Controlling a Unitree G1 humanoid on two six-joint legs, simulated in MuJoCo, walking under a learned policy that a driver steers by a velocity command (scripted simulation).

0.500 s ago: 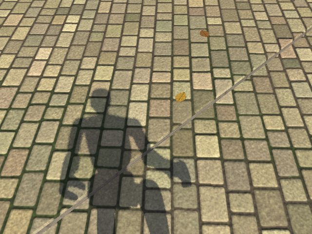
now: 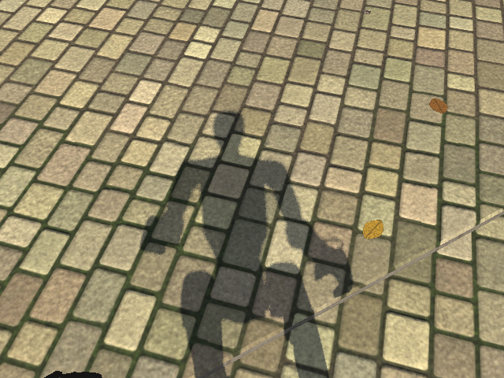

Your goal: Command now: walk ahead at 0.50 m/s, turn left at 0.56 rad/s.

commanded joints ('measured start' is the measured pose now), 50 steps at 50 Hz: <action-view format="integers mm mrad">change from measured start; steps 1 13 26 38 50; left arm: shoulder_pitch -60 232 229 156 138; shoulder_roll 41 143 127 91 54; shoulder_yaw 4 69 46 35 53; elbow -64 -13 95 49 48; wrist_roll -1 -16 -36 -64 -38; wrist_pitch -5 -18 12 27 133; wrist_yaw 1 -7 -3 -3 -32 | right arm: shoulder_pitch -26 55 -253 -9 -197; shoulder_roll -179 -152 3 -58 -146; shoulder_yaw -52 -26 28 -33 -80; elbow -65 -77 -158 -47 13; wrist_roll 9 27 -3 -24 16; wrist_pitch -8 0 -13 -22 -40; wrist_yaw -20 -22 14 -20 -14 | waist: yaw -5 124 109 -47 116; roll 94 -125 -63 111 92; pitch -48 -198 5 -133 5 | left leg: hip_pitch -118 -602 -452 261 -5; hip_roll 171 107 190 424 402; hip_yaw -124 -90 74 -228 222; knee -106 954 396 -58 -136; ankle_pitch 207 -303 20 -78 -85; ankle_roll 141 -89 -109 92 31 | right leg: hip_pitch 154 834 538 -76 298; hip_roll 69 -274 -114 -11 -12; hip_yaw -69 594 50 0 -159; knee -222 -624 -738 291 -153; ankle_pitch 222 -406 220 -217 -33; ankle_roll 30 -278 -272 -76 -98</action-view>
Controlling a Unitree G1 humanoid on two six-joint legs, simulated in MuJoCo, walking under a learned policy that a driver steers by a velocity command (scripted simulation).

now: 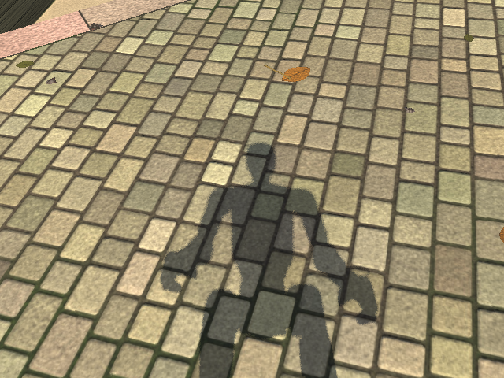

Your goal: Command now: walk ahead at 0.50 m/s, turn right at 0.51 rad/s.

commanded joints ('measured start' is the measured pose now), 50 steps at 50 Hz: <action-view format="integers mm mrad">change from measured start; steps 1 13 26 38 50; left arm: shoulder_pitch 152 130 338 96 54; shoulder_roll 75 153 40 63 62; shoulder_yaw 29 39 11 -1 -20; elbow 10 -62 -92 -51 -28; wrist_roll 4 11 20 19 40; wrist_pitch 5 -90 -31 6 -47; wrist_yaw -7 52 63 60 48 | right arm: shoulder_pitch -193 -247 -145 -231 -181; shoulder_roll -150 -49 -167 -113 -63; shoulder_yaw -32 24 7 41 62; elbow -96 -171 -138 -93 11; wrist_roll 24 -28 -60 -16 -26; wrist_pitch -14 -11 -5 58 50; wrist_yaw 2 1 14 -2 3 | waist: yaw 136 27 110 38 11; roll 41 -5 327 164 -29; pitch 6 -73 -316 -149 -18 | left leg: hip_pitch -197 -574 133 -188 -184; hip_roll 224 -13 393 147 -14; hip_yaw -80 -279 -885 -478 -296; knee -49 558 33 -47 73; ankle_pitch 71 86 875 225 160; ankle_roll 162 13 344 261 66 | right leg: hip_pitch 285 384 34 309 248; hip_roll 54 -44 244 119 59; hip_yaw -100 262 222 50 144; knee -89 -491 341 -199 -390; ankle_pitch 16 645 -517 -68 -4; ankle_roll -52 -225 31 65 -22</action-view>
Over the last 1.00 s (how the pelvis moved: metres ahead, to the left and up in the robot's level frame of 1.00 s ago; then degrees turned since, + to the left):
0.51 0.00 0.03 0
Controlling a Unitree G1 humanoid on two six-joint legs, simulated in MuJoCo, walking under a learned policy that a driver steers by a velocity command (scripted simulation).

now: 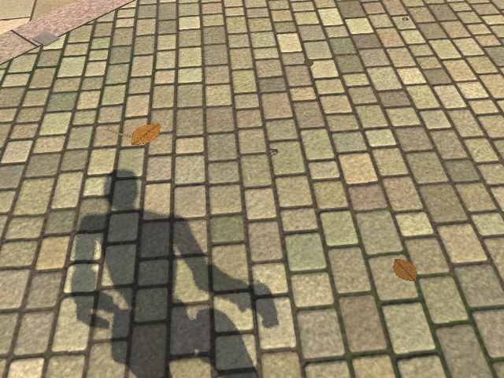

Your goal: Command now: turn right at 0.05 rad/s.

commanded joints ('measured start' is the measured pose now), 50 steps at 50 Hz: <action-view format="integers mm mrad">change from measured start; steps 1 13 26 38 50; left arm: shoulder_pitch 3 23 50 103 -51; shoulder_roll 129 116 118 204 118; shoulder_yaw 30 25 17 50 49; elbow -49 16 116 169 81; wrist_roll -4 -11 -14 -45 -46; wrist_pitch -21 -22 -23 -53 -110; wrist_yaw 7 6 14 20 -26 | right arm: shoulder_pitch -37 -43 -50 -80 236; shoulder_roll -100 -120 -120 -83 -83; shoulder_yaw -22 -25 -25 -23 -11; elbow -31 89 181 172 227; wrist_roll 3 13 15 38 18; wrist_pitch -14 6 19 -54 -96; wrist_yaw -3 -23 -35 1 15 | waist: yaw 11 10 7 30 -27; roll -46 -14 -18 -175 76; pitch -25 -51 -27 156 56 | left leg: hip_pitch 80 141 150 -172 353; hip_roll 41 49 42 29 224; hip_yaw -50 -58 -54 9 -250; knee -51 -36 -54 223 -367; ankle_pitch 47 159 142 -239 42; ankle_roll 25 23 23 69 185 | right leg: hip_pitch -75 -28 -25 -25 -549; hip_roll -68 -43 -33 -296 -123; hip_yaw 76 40 19 379 -16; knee -136 -132 -163 -384 512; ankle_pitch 92 239 211 -406 112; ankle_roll -40 -39 -31 -227 -47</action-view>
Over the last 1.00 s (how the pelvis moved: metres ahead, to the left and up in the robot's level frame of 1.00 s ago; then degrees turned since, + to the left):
0.27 -0.04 0.00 -21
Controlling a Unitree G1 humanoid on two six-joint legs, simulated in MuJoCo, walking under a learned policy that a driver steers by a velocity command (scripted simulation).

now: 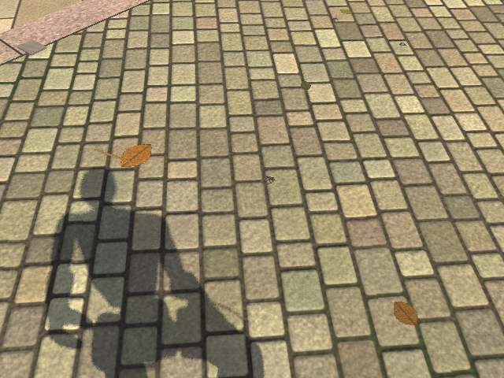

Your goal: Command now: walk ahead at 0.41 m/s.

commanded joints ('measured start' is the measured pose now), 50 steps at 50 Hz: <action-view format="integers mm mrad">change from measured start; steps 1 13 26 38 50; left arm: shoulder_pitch -102 -307 -45 166 55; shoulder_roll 51 79 75 133 73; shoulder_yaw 17 14 20 35 25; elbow -84 -187 -24 68 4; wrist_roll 11 2 34 12 12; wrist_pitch -12 -17 -39 5 -9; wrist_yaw -14 -47 -35 9 8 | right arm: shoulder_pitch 43 97 -56 -445 -176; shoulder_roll -109 -192 -93 -91 -104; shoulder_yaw -3 -33 -31 -18 -38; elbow -36 -60 -194 -340 -252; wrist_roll -4 6 9 11 -18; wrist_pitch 1 31 26 -1 -10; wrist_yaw -12 -38 -33 12 15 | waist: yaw -9 35 8 109 49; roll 108 133 -26 -13 118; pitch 92 85 34 99 -27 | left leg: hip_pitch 139 187 -501 -577 -64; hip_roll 248 294 202 124 261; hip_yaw -247 -84 -108 -53 -290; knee -227 -128 737 173 -184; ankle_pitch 203 664 56 321 148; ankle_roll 133 90 -19 -22 159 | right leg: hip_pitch -298 -24 244 499 -128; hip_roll -77 21 -172 -204 -110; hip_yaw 7 -54 176 61 65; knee -66 -551 -990 -927 67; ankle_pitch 103 255 210 328 22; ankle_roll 24 -25 -199 -141 -7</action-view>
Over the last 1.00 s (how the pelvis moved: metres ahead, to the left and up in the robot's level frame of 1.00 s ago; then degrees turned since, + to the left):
0.12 0.03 0.01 1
